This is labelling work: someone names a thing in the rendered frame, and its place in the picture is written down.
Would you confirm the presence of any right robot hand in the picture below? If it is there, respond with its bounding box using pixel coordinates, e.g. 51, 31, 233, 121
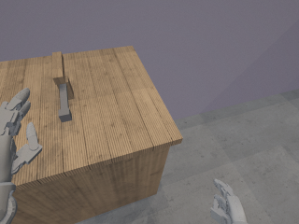
210, 178, 248, 224

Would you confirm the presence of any tap lever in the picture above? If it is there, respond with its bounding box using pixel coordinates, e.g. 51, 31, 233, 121
58, 83, 72, 122

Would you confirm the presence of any left robot hand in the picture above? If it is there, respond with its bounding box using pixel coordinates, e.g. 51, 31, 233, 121
0, 88, 43, 183

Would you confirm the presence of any counter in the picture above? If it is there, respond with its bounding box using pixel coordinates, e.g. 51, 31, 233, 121
0, 46, 183, 224

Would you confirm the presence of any robot left forearm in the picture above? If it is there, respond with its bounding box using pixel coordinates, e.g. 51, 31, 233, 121
0, 182, 18, 224

